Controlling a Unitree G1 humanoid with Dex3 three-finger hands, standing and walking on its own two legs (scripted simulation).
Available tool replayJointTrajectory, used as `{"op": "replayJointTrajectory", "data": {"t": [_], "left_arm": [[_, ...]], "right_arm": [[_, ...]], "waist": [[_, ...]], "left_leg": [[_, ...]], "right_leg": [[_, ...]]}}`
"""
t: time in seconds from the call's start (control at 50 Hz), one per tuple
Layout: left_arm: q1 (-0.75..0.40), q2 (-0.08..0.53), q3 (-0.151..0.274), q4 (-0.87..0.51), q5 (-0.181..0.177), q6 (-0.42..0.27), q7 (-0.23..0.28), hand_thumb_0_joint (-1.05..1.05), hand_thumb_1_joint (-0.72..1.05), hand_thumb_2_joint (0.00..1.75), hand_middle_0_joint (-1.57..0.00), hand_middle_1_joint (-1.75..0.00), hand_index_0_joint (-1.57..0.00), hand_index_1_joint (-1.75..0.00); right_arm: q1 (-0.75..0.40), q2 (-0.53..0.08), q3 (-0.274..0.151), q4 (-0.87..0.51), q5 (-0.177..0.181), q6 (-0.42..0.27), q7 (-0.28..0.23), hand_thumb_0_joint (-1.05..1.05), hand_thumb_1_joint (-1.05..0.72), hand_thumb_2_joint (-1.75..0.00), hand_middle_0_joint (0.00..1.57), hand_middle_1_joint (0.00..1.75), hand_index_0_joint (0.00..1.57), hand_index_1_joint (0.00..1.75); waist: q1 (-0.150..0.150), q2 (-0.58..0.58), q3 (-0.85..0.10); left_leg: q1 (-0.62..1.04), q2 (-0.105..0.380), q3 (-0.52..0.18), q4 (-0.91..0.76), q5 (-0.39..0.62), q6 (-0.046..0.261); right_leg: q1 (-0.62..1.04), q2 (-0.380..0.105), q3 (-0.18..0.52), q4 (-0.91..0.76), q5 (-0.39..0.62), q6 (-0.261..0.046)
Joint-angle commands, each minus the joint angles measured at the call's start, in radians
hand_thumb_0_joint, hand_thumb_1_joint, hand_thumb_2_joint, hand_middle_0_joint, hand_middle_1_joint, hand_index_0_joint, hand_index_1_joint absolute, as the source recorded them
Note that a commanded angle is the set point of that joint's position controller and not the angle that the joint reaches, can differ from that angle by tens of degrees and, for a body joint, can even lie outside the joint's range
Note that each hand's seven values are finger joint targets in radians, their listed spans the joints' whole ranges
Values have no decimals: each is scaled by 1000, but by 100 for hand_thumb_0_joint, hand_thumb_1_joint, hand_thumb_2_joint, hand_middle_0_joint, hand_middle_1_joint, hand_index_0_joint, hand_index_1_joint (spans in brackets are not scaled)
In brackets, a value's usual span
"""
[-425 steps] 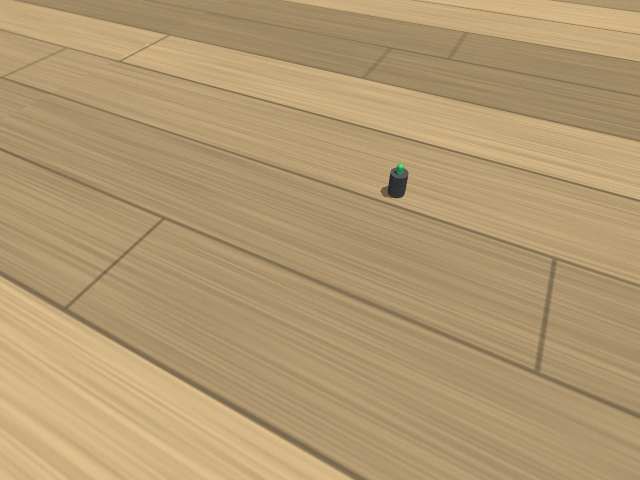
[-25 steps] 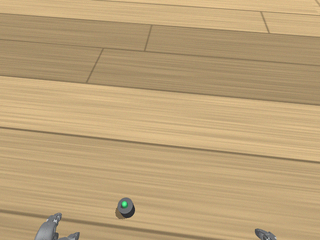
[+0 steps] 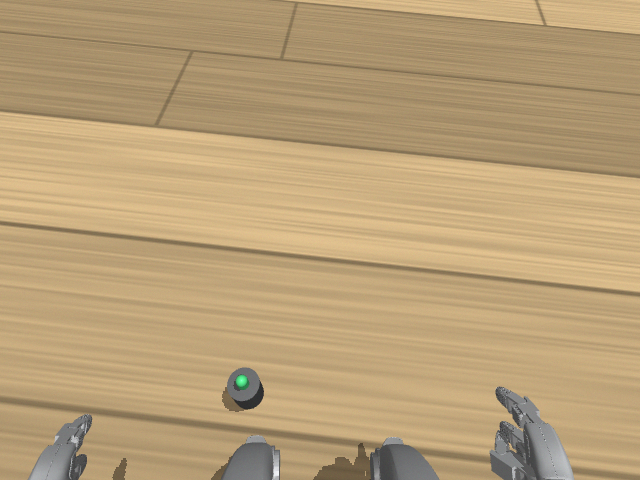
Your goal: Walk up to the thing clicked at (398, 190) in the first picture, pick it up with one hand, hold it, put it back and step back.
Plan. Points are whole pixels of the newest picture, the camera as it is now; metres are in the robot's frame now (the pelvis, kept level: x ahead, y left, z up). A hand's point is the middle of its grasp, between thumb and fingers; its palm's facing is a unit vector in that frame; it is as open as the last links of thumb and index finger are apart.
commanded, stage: go down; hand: left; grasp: from the side
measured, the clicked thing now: (245, 387) +0.36 +0.19 -0.61
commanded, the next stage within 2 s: none
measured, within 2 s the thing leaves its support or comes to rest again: neither
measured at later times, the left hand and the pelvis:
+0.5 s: hand (116, 428) +0.22 +0.32 -0.21, palm faces +0.10 -0.96 -0.25, open 17.3 cm; pelvis -0.03 +0.00 -0.13, yaw -1 degrees
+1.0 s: hand (113, 406) +0.26 +0.35 -0.26, palm faces +0.11 -0.97 -0.22, open 17.0 cm; pelvis -0.06 -0.01 -0.21, yaw -2 degrees
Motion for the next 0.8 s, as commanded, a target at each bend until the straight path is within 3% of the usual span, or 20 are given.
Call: {"op": "replayJointTrajectory", "data": {"t": [0.0, 0.08, 0.16, 0.24, 0.32, 0.36, 0.38, 0.4, 0.44, 0.46, 0.6, 0.64, 0.7, 0.72, 0.78], "left_arm": [[41, 225, 96, -182, -12, -6, -3, 0, -58, 4, -8, -11, -9, -10], [-13, 249, 130, -166, -22, -30, -23, 0, -59, 4, -8, -11, -9, -10], [-93, 263, 160, -90, -51, -140, -84, 0, -55, 1, -8, -8, -9, -7], [-183, 337, 228, -50, -85, -280, -157, 0, -56, 4, -8, -11, -8, -10], [-190, 361, 260, -43, -106, -361, -216, 0, -59, 8, -8, -14, -8, -14], [-212, 402, 303, -18, -113, -380, -226, 0, -59, 9, -7, -15, -7, -15], [-215, 394, 306, -16, -120, -384, -230, 0, -57, 10, -7, -14, -6, -14], [-202, 407, 327, -18, -127, -390, -235, 0, -58, 10, -7, -15, -7, -14], [-219, 431, 347, -25, -138, -397, -250, 0, -56, 11, -6, -14, -6, -14], [-247, 467, 373, -26, -142, -399, -254, 0, -56, 12, -6, -15, -6, -15], [-400, 494, 390, 31, -166, -442, -301, 0, -49, 15, -5, -17, -6, -16], [-450, 533, 409, 21, -172, -463, -318, 0, -50, 13, -5, -16, -6, -15], [-471, 528, 406, 64, -180, -477, -343, 0, -49, 12, -5, -16, -6, -14], [-465, 551, 422, 64, -185, -482, -350, 0, -49, 12, -6, -15, -6, -14], [-475, 550, 418, 96, -190, -487, -373, 0, -50, 12, -6, -15, -6, -14]], "right_arm": [[12, -158, -58, -135, -7, -62, -28, 0, -88, -89, 20, 30, 20, 30], [11, -145, -51, -142, -15, -84, -33, 0, -90, -90, 20, 30, 20, 30], [1, -154, -54, -136, -22, -110, -29, 0, -92, -90, 20, 30, 20, 30], [-16, -183, -56, -131, -23, -125, -22, 0, -91, -90, 20, 30, 20, 30], [-26, -205, -59, -124, -26, -117, -15, 0, -90, -90, 20, 30, 20, 30], [-37, -222, -63, -111, -25, -109, -12, 0, -89, -90, 20, 30, 20, 30], [-30, -221, -65, -109, -24, -105, -11, 0, -89, -90, 20, 30, 20, 30], [-26, -223, -64, -102, -24, -100, -10, 0, -89, -90, 20, 30, 20, 30], [-30, -226, -62, -94, -26, -92, -9, 0, -89, -90, 20, 30, 20, 30], [-34, -232, -64, -91, -24, -89, -8, 0, -89, -90, 20, 30, 20, 30], [-41, -230, -62, -49, -24, -84, -10, 0, -88, -89, 20, 30, 20, 30], [-42, -239, -57, -47, -25, -82, -11, 0, -88, -89, 20, 30, 20, 30], [-34, -248, -51, -27, -22, -81, -11, 0, -87, -89, 20, 30, 20, 30], [-31, -259, -49, -22, -22, -81, -12, 0, -87, -89, 20, 30, 20, 30], [-23, -264, -45, -6, -21, -78, -13, 0, -88, -90, 20, 30, 20, 30]], "waist": [[-7, 86, -232], [-21, 63, -218], [-21, 54, -267], [3, 81, -354], [35, 142, -478], [53, 148, -492], [45, 128, -519], [58, 123, -554], [58, 111, -584], [58, 103, -588], [24, 59, -539], [27, 100, -561], [25, 126, -551], [40, 152, -572], [34, 153, -578]], "left_leg": [[144, -18, -7, -137, 216, 17], [49, -26, 8, -51, 184, 28], [-65, -29, 4, 74, 189, 32], [-171, -34, -8, 174, 152, 30], [-167, -24, -44, 232, 169, 16], [-201, -21, -57, 254, 138, 13], [-217, -24, -55, 280, 146, 17], [-214, -27, -53, 299, 176, 19], [-247, -33, -45, 345, 210, 25], [-273, -35, -42, 364, 196, 29], [-469, -30, -32, 445, -27, 38], [-466, -28, -41, 454, -37, 35], [-467, -25, -59, 456, -69, 30], [-442, -23, -69, 455, -42, 25], [-457, -25, -71, 491, -10, 26]], "right_leg": [[60, 35, -20, -90, 172, -48], [-7, 31, -11, -46, 160, -44], [-127, 29, -7, 83, 158, -45], [-249, 24, 0, 207, 112, -52], [-364, 22, -10, 327, 99, -60], [-417, 24, -15, 366, 73, -61], [-418, 24, -13, 371, 83, -60], [-411, 24, -11, 383, 105, -61], [-415, 24, -7, 402, 128, -61], [-424, 25, -3, 408, 120, -61], [-501, 24, 32, 433, -55, -53], [-534, 24, 25, 467, -60, -56], [-616, 29, -1, 513, -77, -61], [-634, 31, -14, 543, -53, -65], [-675, 29, -23, 574, -35, -68]]}}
